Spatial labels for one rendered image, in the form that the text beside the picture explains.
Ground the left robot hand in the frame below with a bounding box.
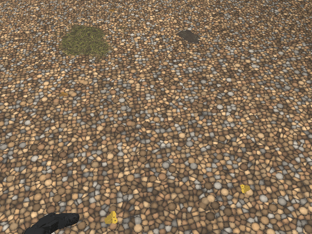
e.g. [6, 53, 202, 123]
[22, 213, 80, 234]

